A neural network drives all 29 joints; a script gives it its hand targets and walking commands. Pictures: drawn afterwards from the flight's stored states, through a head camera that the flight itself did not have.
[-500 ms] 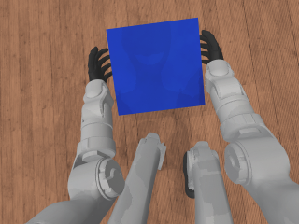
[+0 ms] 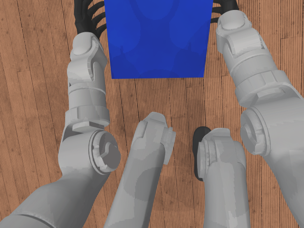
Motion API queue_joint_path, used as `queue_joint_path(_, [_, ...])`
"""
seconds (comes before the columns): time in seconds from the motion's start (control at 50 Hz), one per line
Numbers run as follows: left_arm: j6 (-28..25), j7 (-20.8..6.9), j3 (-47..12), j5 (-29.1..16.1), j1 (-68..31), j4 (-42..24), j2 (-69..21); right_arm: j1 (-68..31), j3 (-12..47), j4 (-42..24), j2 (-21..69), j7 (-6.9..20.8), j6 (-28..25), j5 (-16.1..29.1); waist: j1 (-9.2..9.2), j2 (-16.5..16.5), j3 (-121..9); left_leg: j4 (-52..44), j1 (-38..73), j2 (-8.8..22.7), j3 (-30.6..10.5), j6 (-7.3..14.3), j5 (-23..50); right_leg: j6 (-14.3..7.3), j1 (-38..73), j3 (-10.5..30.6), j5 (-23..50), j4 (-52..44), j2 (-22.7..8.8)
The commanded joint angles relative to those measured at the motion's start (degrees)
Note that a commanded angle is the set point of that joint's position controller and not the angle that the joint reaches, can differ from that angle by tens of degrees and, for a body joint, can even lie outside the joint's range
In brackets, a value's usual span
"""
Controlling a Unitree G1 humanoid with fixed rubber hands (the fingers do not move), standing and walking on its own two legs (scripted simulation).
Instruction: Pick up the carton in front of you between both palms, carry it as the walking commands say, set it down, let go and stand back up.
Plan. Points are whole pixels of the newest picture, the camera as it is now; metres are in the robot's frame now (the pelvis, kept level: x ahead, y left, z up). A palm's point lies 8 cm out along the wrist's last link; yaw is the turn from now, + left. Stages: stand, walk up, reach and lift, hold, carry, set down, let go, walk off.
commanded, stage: set down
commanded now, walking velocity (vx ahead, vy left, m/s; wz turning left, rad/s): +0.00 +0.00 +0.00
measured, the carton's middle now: (154, 28) +0.53 +0.12 -0.25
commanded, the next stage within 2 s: none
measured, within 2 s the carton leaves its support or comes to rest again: rests again in 0.76 s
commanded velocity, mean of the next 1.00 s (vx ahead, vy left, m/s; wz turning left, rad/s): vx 0.00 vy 0.00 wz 0.00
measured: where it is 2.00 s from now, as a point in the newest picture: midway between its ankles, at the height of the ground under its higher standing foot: (176, 157)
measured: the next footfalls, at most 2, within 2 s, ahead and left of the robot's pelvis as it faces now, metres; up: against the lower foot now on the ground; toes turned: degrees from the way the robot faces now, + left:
none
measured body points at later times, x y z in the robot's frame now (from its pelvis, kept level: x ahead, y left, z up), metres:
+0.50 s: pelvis +0.01 +0.01 -0.04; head +0.36 +0.02 +0.24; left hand +0.51 +0.27 -0.16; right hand +0.59 -0.02 -0.20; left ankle +0.11 +0.12 -0.39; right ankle +0.11 -0.09 -0.39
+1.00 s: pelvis +0.00 -0.01 -0.05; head +0.37 +0.01 +0.20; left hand +0.46 +0.27 -0.23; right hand +0.58 -0.01 -0.23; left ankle +0.11 +0.12 -0.39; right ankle +0.11 -0.09 -0.39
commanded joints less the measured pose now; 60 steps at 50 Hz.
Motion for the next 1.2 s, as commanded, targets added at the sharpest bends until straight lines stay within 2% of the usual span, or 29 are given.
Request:
queue_joint_path(0.0, [-1.2, -13.8, -14.9, -2.6, -26.2, 11.1, -33.7, -39.8, 12.9, -14.7, 46.4, 12.2, -6.1, 7.8, 13.74, -15.4, -62.9, -7.9, 24.9, -0.4, 4.9, 0.8, 17.6, 3.0, 41.3, -2.5, 10.2, -3.9, -1.1])
queue_joint_path(0.06, [0.3, -16.9, -13.3, -2.4, -29.4, 12.5, -38.8, -34.0, 6.7, -8.7, 39.7, 12.3, -6.2, 0.8, 6.07, -14.1, -57.1, -6.0, 21.3, -1.1, 4.1, 0.6, 12.2, 0.8, 38.6, -3.7, 9.1, -4.0, -1.5])
queue_joint_path(0.08, [1.1, -17.6, -12.0, -2.0, -26.6, 17.8, -36.5, -39.2, 6.9, -11.1, 33.1, 12.1, -6.8, 3.5, 9.82, -9.3, -55.4, -5.8, 24.6, -0.7, 3.8, 0.5, 13.1, 1.3, 33.5, -3.8, 6.0, -3.7, -1.9])
queue_joint_path(0.1, [-0.3, -17.3, -13.4, -2.4, -32.8, 12.3, -37.3, -34.6, 5.5, -5.3, 37.2, 12.5, -6.3, 2.7, 6.03, -8.5, -58.1, -4.9, 25.9, -1.4, 5.2, -0.4, 13.6, 0.1, 33.6, -2.6, 6.0, -4.3, -1.4])
queue_joint_path(0.18, [-0.1, -17.9, -19.2, -6.2, -39.1, 8.0, -40.5, -34.2, 3.2, -3.3, 39.4, 13.3, -6.6, 2.1, 2.47, -4.0, -60.0, -3.2, 31.0, -2.2, 4.2, -1.1, 18.8, -1.0, 30.3, -3.4, 9.6, -0.8, -1.6])
queue_joint_path(0.2, [-0.2, -17.8, -18.2, -4.1, -36.7, 5.5, -37.0, -33.0, 3.6, -5.2, 38.1, 13.7, -6.8, 2.5, 4.34, -3.0, -57.2, -1.7, 30.3, -1.8, 5.0, -1.3, 19.6, -1.1, 29.3, -2.1, 9.3, -1.4, -1.6])
queue_joint_path(0.22, [-0.8, -17.0, -21.1, -7.3, -39.7, 4.7, -38.5, -31.7, 2.4, -3.4, 39.1, 13.7, -6.7, 1.7, -1.13, -4.1, -57.3, -1.9, 30.2, -1.7, 2.1, -2.1, 20.7, -1.0, 30.3, -3.5, 11.0, 1.2, -2.0])
queue_joint_path(0.24, [-1.0, -17.1, -23.2, -7.5, -38.5, 2.4, -40.5, -29.7, 6.4, -6.5, 41.1, 13.9, -6.8, 4.5, 2.40, -1.3, -62.4, -2.7, 36.3, -1.3, 3.3, -1.7, 28.5, -1.7, 31.3, -3.6, 15.5, -0.6, -0.9])
queue_joint_path(0.3, [-0.6, -16.3, -16.4, -3.7, -32.6, 10.7, -38.4, -26.2, -1.6, 1.9, 36.7, 14.5, -7.2, -2.1, -0.48, -2.4, -48.7, -2.0, 26.9, -2.8, 1.9, -2.2, 21.9, -2.2, 23.5, -3.1, 10.5, 0.1, -2.2])
queue_joint_path(0.36, [-0.1, -15.8, -16.7, -0.8, -28.1, 15.9, -36.3, -26.3, 0.7, 5.2, 37.6, 16.3, -7.1, -0.6, 2.71, -1.3, -46.5, -2.8, 28.5, -1.9, -0.2, -0.8, 19.2, -1.6, 20.0, -3.4, 6.9, 1.7, -2.2])
queue_joint_path(0.38, [-0.2, -15.8, -13.3, 1.5, -25.1, 15.5, -34.9, -27.2, 1.9, 1.6, 38.4, 16.8, -6.9, 0.2, 7.47, -3.7, -45.1, -3.0, 27.2, -2.7, 0.9, 0.3, 19.4, -2.1, 19.0, -1.3, 5.9, 0.1, -2.4])
queue_joint_path(0.46, [-0.6, -16.6, -12.3, 0.9, -21.0, 15.5, -36.0, -29.4, 4.1, -5.6, 33.2, 15.9, -8.1, -0.4, 3.93, -8.7, -45.0, -3.7, 23.0, -2.2, 0.1, 0.9, 16.0, -0.2, 23.6, -3.9, 7.9, 0.8, -2.6])
queue_joint_path(0.54, [-1.1, -16.8, -10.3, 0.0, -24.1, 14.3, -32.5, -25.2, 4.4, -1.4, 35.6, 15.1, -7.6, -0.1, 6.12, -11.0, -45.2, -2.4, 17.8, -2.1, 2.3, 1.3, 18.4, -0.7, 27.3, -1.7, 10.7, 0.7, -3.4])
queue_joint_path(0.6, [0.8, -18.2, -6.7, 2.9, -17.2, 22.4, -34.6, -23.6, 2.1, 0.7, 31.5, 14.2, -7.3, -3.9, 2.69, -11.4, -40.2, -0.4, 13.0, -0.9, 1.8, 1.3, 14.2, -0.7, 28.4, -0.4, 10.1, -1.7, -3.9])
queue_joint_path(0.64, [0.1, -18.9, -6.5, 4.5, -17.8, 20.6, -32.4, -22.8, 1.0, 2.7, 30.8, 14.3, -7.1, -4.0, 4.95, -8.5, -39.6, -1.8, 11.0, -1.5, 3.3, 1.1, 13.5, -1.4, 29.0, 0.5, 10.5, -2.6, -3.9])
queue_joint_path(0.76, [-5.4, -16.9, -12.3, 0.4, -33.1, 4.2, -22.1, -19.3, -3.1, 6.2, 34.0, 13.7, -8.1, -6.3, 1.46, -6.3, -40.6, 1.6, 11.9, -0.7, 2.7, -0.1, 22.2, -2.1, 25.8, 2.6, 20.2, 1.2, -2.8])
queue_joint_path(0.8, [-7.7, -15.4, -15.0, -1.8, -36.1, 2.6, -22.4, -25.0, 3.0, 4.8, 37.6, 14.0, -8.0, -1.4, 5.49, -5.3, -44.2, 3.9, 14.4, 0.1, 3.0, -0.2, 22.0, -2.8, 29.6, 3.9, 20.3, 3.2, -2.5])
queue_joint_path(0.82, [-6.7, -14.6, -12.2, -0.3, -33.7, 7.6, -16.9, -24.0, 0.3, 6.9, 30.1, 13.4, -8.1, -3.2, 2.39, -5.9, -39.0, 3.9, 9.8, 1.1, 2.5, 0.2, 17.4, -2.2, 28.7, 2.7, 16.7, 3.0, -3.2])
queue_joint_path(0.86, [-7.0, -14.3, -13.5, -3.3, -36.3, 8.8, -18.3, -28.2, 3.4, 5.8, 31.8, 14.1, -7.6, -1.4, 5.60, -5.1, -37.6, 3.0, 11.2, -0.3, 3.1, 0.7, 15.8, -2.6, 28.8, 3.1, 11.7, 3.5, -3.1])
queue_joint_path(0.88, [-7.0, -14.0, -12.6, -1.9, -36.4, 8.3, -16.8, -25.5, 0.7, 7.9, 31.5, 13.8, -7.4, -4.3, 2.50, -7.7, -36.2, 3.1, 12.3, 0.4, 2.2, 0.3, 16.0, -2.0, 29.4, 2.5, 12.7, 3.0, -2.7])
queue_joint_path(0.92, [-6.6, -14.6, -14.5, -3.3, -35.4, 9.0, -20.1, -28.4, 1.1, 5.9, 30.0, 13.7, -7.1, -2.1, 3.24, -3.0, -39.4, 3.2, 14.2, 0.6, 2.8, 0.3, 14.4, -2.6, 32.5, 2.6, 10.0, 2.3, -2.8])
queue_joint_path(0.96, [-6.8, -14.4, -14.7, -4.7, -36.2, 11.9, -17.5, -27.6, 4.4, 8.8, 32.5, 14.0, -6.0, -0.3, 4.70, -7.2, -37.3, 3.2, 14.3, 1.1, 2.8, 0.4, 13.7, -1.3, 33.7, 2.6, 9.4, 3.0, -3.2])
queue_joint_path(1.0, [-6.7, -14.6, -13.7, -2.5, -36.2, 13.9, -19.3, -27.2, 1.9, 9.5, 34.1, 14.8, -7.1, -0.4, 6.75, -3.5, -36.9, 3.7, 14.5, 1.1, 3.3, 0.7, 15.0, -2.5, 32.1, 3.9, 9.1, 3.5, -2.9])
queue_joint_path(1.02, [-6.3, -14.9, -12.7, -4.6, -38.1, 13.2, -17.7, -28.1, 1.1, 11.2, 30.5, 14.9, -6.3, -1.5, 2.60, -7.0, -33.5, 3.8, 13.1, 1.3, 2.4, 0.8, 12.7, -2.0, 30.3, 1.5, 7.2, 3.4, -3.1])
queue_joint_path(1.04, [-5.9, -14.9, -10.4, -2.3, -36.0, 14.4, -18.8, -28.2, 0.0, 13.4, 30.8, 15.3, -5.8, -1.3, 5.86, -4.3, -32.6, 3.8, 8.4, 1.1, 3.0, 0.8, 10.7, -3.5, 31.1, 5.2, 6.1, 3.1, -3.6])
queue_joint_path(1.08, [-7.1, -13.7, -9.9, -3.7, -39.3, 10.9, -14.1, -26.9, -1.1, 12.3, 30.0, 14.9, -6.0, -2.7, 5.15, -8.1, -35.6, 4.6, 9.2, 1.6, 3.3, 0.9, 12.4, -2.6, 33.6, 4.9, 8.5, 3.2, -4.8])
queue_joint_path(1.12, [-6.4, -11.9, -8.1, -2.0, -30.8, 14.7, -10.8, -27.6, -1.9, 10.5, 18.7, 13.6, -6.6, -2.6, 4.48, -4.2, -35.2, 4.7, 13.4, 2.4, 3.5, 0.2, 10.6, -2.1, 33.8, 3.8, 5.0, 4.2, -4.6])
queue_joint_path(1.14, [-7.9, -10.9, -5.8, -0.4, -32.7, 13.5, -4.1, -28.8, -2.6, 8.4, 14.6, 12.8, -7.2, -1.8, 8.48, -5.1, -33.8, 3.2, 14.4, 3.0, 3.1, 0.9, 12.4, -1.4, 31.6, 3.0, 5.6, 5.0, -4.0])
queue_joint_path(1.18, [-9.5, -7.6, -1.7, 0.2, -23.2, 17.8, 6.6, -26.4, -5.1, 8.1, -4.1, 9.2, -9.1, -4.3, 5.63, -4.8, -33.3, 2.5, 15.6, 2.3, 2.9, 0.5, 12.4, -1.0, 31.4, 1.9, 6.0, 5.1, -5.8])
